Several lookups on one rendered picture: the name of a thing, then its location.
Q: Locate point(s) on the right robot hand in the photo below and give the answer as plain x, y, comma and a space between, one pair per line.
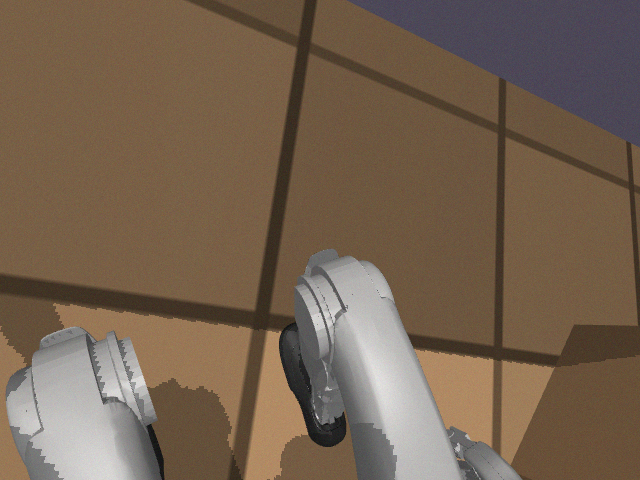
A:
481, 461

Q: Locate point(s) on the left robot foot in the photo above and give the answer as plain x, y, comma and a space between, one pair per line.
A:
157, 449

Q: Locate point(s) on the right robot foot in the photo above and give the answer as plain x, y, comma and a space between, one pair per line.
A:
326, 435

